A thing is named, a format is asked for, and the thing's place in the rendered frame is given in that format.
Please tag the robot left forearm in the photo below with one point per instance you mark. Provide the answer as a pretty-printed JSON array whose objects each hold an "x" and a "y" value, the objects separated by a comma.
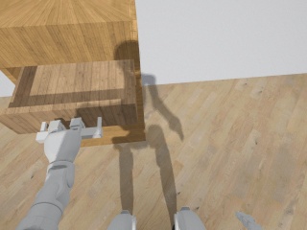
[{"x": 50, "y": 201}]

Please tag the handle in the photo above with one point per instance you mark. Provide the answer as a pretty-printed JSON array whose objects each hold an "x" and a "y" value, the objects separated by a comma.
[{"x": 86, "y": 133}]

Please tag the left robot hand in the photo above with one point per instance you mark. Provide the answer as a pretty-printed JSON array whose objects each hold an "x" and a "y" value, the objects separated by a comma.
[{"x": 61, "y": 144}]

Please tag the left robot shin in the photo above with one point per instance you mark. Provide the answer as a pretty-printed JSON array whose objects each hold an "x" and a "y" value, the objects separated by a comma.
[{"x": 125, "y": 212}]

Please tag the drawer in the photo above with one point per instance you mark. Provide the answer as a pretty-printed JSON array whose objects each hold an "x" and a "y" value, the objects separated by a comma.
[{"x": 87, "y": 90}]

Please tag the robot left thigh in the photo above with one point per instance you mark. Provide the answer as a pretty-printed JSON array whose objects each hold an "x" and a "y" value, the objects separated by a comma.
[{"x": 123, "y": 222}]

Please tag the right robot hand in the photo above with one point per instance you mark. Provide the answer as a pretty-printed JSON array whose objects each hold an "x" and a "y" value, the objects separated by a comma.
[{"x": 248, "y": 221}]

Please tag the cabinet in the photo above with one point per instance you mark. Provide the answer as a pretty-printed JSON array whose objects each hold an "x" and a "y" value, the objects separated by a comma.
[{"x": 49, "y": 32}]

